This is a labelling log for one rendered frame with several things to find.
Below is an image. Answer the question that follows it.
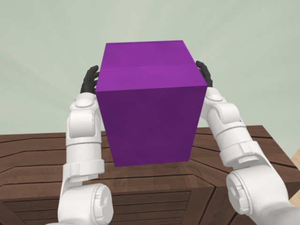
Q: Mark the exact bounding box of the left robot upper arm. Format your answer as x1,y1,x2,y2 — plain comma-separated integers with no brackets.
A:
46,183,113,225

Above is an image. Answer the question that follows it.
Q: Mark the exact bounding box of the robot left hand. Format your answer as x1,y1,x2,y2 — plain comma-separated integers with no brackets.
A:
80,65,99,94

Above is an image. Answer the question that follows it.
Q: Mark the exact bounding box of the right robot upper arm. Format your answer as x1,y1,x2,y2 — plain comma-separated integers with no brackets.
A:
226,164,300,225

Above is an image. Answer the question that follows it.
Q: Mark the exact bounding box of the right robot forearm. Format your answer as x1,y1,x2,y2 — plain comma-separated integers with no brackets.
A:
200,87,289,200

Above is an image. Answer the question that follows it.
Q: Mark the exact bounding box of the carton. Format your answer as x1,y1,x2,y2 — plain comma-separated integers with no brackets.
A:
95,40,208,167

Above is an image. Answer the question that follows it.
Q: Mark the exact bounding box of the pedestal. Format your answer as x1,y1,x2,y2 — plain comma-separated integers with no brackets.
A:
0,125,300,225

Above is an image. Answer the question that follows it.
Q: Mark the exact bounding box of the left robot forearm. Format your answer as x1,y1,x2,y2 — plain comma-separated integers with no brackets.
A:
58,92,105,218

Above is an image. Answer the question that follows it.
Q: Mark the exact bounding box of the robot right hand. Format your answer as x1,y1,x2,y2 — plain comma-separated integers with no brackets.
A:
196,61,213,87

